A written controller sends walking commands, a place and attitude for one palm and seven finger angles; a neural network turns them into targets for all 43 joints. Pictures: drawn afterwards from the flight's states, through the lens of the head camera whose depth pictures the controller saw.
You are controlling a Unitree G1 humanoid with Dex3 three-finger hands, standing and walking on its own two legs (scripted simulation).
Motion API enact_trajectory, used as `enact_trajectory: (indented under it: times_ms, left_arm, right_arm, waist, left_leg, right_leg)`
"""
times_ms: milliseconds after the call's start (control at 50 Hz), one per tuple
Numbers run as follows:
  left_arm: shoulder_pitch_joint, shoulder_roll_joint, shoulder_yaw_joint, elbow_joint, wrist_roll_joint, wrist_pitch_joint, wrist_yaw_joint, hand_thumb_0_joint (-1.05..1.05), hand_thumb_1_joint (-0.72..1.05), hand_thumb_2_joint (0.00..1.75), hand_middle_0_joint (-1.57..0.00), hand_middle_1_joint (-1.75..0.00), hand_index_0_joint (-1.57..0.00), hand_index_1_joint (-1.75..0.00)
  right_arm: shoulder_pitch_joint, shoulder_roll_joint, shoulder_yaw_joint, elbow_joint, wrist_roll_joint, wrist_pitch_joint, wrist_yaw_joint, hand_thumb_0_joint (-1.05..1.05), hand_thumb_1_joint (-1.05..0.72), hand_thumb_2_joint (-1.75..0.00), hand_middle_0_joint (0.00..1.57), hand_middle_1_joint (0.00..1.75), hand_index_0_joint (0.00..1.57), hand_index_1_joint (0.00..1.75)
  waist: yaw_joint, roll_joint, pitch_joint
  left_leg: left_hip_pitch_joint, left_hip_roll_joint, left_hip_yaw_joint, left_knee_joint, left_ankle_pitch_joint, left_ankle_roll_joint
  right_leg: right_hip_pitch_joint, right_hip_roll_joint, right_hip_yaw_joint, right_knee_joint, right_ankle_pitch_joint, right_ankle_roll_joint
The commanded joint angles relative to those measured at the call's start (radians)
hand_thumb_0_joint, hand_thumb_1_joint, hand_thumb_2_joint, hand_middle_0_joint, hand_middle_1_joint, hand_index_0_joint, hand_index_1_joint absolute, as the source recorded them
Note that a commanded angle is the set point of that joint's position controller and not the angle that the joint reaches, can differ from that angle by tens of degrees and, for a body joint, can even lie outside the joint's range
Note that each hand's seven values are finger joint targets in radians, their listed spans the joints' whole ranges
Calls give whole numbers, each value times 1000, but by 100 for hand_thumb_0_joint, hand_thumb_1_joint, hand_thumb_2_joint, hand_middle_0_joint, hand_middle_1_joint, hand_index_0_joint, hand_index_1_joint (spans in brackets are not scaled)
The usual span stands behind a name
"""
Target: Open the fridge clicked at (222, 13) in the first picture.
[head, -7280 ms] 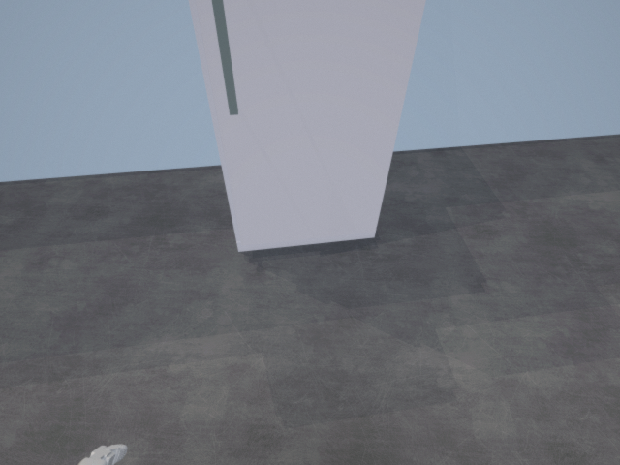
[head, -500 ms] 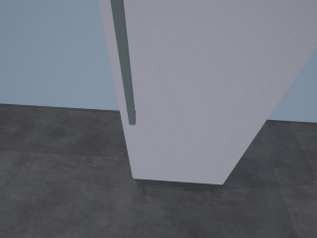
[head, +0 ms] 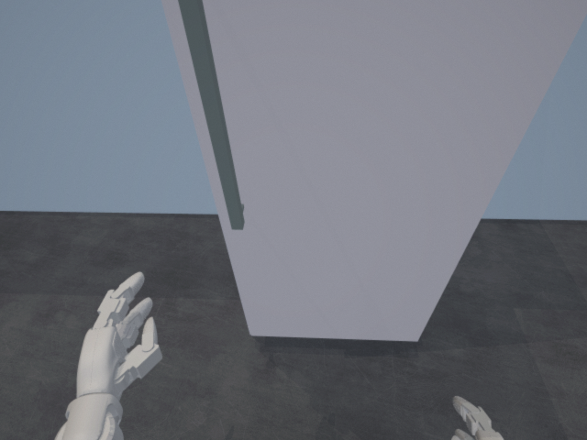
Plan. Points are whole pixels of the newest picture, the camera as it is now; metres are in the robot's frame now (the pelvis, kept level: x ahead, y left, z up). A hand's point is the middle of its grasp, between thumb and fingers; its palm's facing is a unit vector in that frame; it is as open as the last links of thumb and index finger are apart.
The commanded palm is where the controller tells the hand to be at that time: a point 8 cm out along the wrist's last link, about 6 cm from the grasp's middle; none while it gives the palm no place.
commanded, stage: raise the hand to about handle height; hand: left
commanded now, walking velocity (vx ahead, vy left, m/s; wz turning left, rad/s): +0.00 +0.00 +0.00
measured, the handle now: (220, 125) +0.55 +0.13 +0.17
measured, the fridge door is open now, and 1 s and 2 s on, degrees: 0 0 0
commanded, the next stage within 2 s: move the hooked fingers beside the handle in 1.88 s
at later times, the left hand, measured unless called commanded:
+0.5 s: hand (139, 376) +0.21 +0.21 +0.02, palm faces -0.15 -0.99 -0.06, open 10.4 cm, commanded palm +0.17 +0.28 +0.03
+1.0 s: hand (64, 328) +0.23 +0.28 +0.10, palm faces +0.03 -1.00 -0.07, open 13.3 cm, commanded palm +0.20 +0.33 +0.09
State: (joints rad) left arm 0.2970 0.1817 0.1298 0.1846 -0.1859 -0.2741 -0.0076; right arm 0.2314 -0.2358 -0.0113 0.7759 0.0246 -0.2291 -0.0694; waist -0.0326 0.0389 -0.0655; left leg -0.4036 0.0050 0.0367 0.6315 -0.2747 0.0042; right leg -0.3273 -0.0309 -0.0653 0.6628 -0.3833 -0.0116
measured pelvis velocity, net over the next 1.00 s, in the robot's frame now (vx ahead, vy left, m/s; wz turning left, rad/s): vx -0.01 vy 0.03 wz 0.00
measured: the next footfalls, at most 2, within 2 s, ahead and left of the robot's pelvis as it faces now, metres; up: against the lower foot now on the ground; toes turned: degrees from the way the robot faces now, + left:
none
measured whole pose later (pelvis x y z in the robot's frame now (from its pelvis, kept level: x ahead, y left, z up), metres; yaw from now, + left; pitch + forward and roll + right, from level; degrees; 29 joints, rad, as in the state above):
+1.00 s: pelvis -0.01 +0.03 -0.01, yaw +0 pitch +3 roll -3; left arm 0.18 0.37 0.36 0.04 -0.36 -0.19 -0.37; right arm 0.25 -0.26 0.05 0.57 0.06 -0.27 -0.10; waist 0.01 0.02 -0.07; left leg -0.52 0.02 0.02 0.79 -0.34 0.04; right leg -0.39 -0.02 -0.07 0.72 -0.39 0.02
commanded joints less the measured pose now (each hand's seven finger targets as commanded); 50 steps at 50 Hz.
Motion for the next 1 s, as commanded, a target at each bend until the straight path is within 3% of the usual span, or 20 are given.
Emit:
enact_trajectory:
  times_ms: [0,40,80,120,180,220,260,300,340,380,400,420,460,500,580,620,680,800,880,980]
  left_arm:
    - [360,74,117,160,-78,-241,-263,0,62,78,-22,-48,-22,-48]
    - [325,152,176,155,-114,-278,-398,0,57,76,-22,-51,-22,-51]
    - [279,211,241,28,-146,-245,-445,0,53,74,-23,-54,-23,-54]
    - [176,256,296,-160,-191,-233,-439,0,48,72,-23,-57,-23,-57]
    - [-17,252,281,-454,-196,-336,-364,0,41,69,-24,-62,-24,-62]
    - [-126,237,200,-575,-166,-402,-330,0,36,67,-24,-64,-24,-64]
    - [-131,187,124,-498,-152,-428,-337,0,32,65,-24,-68,-24,-68]
    - [-149,185,78,-404,-163,-391,-391,0,27,63,-25,-70,-25,-70]
    - [-129,246,108,-294,-153,-298,-446,0,22,61,-25,-74,-25,-74]
    - [-71,311,178,-205,-155,-164,-484,0,18,59,-25,-76,-25,-76]
    - [-29,356,244,-168,-166,-99,-491,0,15,58,-25,-78,-25,-78]
    - [-7,340,251,-210,-184,-49,-491,0,13,57,-25,-80,-25,-80]
    - [24,359,344,-266,-230,10,-452,0,8,55,-26,-82,-26,-82]
    - [51,354,401,-306,-261,14,-392,0,4,53,-26,-86,-26,-86]
    - [21,263,320,-361,-234,-60,-322,0,-6,49,-27,-92,-27,-92]
    - [-18,248,252,-323,-195,-69,-339,0,-10,47,-27,-94,-27,-94]
    - [-102,266,197,-332,-168,-59,-386,0,-17,44,-28,-99,-28,-99]
    - [-221,439,347,-428,-184,-45,-378,0,-31,38,-29,-108,-29,-108]
    - [-214,386,339,-400,-201,-24,-346,0,-41,34,-29,-114,-29,-114]
    - [-249,364,292,-239,-192,119,-395,0,-50,30,-30,-120,-30,-120]
  right_arm:
    - [-116,-141,-85,-239,-1,-47,40,0,-90,-90,20,30,20,30]
    - [-141,-155,-89,-310,12,-50,54,0,-90,-90,20,30,20,30]
    - [-150,-150,-89,-365,19,-43,47,0,-90,-90,20,30,20,30]
    - [-134,-139,-85,-403,12,-40,33,0,-90,-90,20,30,20,30]
    - [-72,-108,-75,-377,-2,-52,15,0,-90,-90,20,30,20,30]
    - [-41,-111,-67,-333,-16,-65,2,0,-90,-90,20,30,20,30]
    - [-38,-123,-56,-294,-10,-83,-10,0,-90,-90,20,30,20,30]
    - [-40,-146,-43,-284,5,-98,-22,0,-90,-90,20,30,20,30]
    - [-38,-163,-44,-288,20,-95,-34,0,-90,-90,20,30,20,30]
    - [-51,-172,-43,-313,31,-82,-44,0,-90,-90,20,30,20,30]
    - [-63,-169,-42,-329,35,-76,-44,0,-90,-90,20,30,20,30]
    - [-71,-156,-35,-357,36,-68,-43,0,-90,-90,20,30,20,30]
    - [-93,-131,-31,-381,31,-58,-39,0,-90,-90,20,30,20,30]
    - [-102,-110,-25,-386,22,-57,-31,0,-90,-90,20,30,20,30]
    - [-64,-118,-31,-366,17,-66,-10,0,-90,-90,20,30,20,30]
    - [-41,-138,-30,-356,18,-68,-4,0,-90,-90,20,30,20,30]
    - [-16,-159,-28,-352,27,-85,-13,0,-90,-90,20,30,20,30]
    - [-30,-167,-14,-344,28,-104,-39,0,-90,-90,20,30,20,30]
    - [-47,-151,-1,-345,34,-98,-38,0,-90,-90,20,30,20,30]
    - [-49,-166,3,-352,44,-78,-40,0,-90,-90,20,30,20,30]
  waist:
    - [109,-307,67]
    - [98,-209,-44]
    - [115,-132,-164]
    - [110,-41,-253]
    - [51,105,-297]
    - [1,143,-282]
    - [-39,109,-185]
    - [-68,63,-107]
    - [-58,-4,-99]
    - [-8,-41,-134]
    - [36,-23,-169]
    - [54,-4,-219]
    - [95,-9,-281]
    - [121,-49,-273]
    - [73,-6,-184]
    - [35,-8,-126]
    - [6,23,-136]
    - [51,75,-215]
    - [57,120,-159]
    - [49,71,-68]
  left_leg:
    - [-204,-22,-18,109,26,-18]
    - [-237,-39,-3,181,46,-18]
    - [-254,-49,21,216,52,-4]
    - [-231,-46,19,240,50,3]
    - [-128,-12,-16,267,96,18]
    - [-99,4,-42,294,93,29]
    - [-135,15,-65,309,36,32]
    - [-189,19,-82,321,-33,36]
    - [-230,15,-77,293,-86,38]
    - [-235,7,-68,256,-71,39]
    - [-210,3,-70,236,-37,36]
    - [-170,-1,-62,210,-5,37]
    - [-125,-1,-61,177,63,29]
    - [-114,2,-72,153,108,23]
    - [-77,4,-65,123,100,16]
    - [-83,8,-68,117,65,19]
    - [-52,13,-84,93,-13,24]
    - [57,17,-114,29,13,20]
    - [90,22,-126,-22,12,4]
    - [67,20,-118,-61,-16,6]
  right_leg:
    - [-226,18,28,27,86,-4]
    - [-170,-9,74,74,196,-2]
    - [-124,-24,121,82,232,18]
    - [-121,-25,150,86,196,28]
    - [-207,8,123,121,202,16]
    - [-305,34,99,155,160,-3]
    - [-395,47,73,161,76,-9]
    - [-416,49,91,133,6,-3]
    - [-389,41,116,76,-72,5]
    - [-310,23,139,29,-93,11]
    - [-256,22,132,31,-58,7]
    - [-212,16,113,32,-13,10]
    - [-129,17,79,43,82,15]
    - [-100,37,40,58,146,9]
    - [-199,57,-6,67,158,6]
    - [-240,62,-6,57,119,4]
    - [-263,57,-1,30,38,4]
    - [-169,61,-12,13,59,-13]
    - [-146,62,-31,-8,80,-15]
    - [-134,63,-29,-63,94,-7]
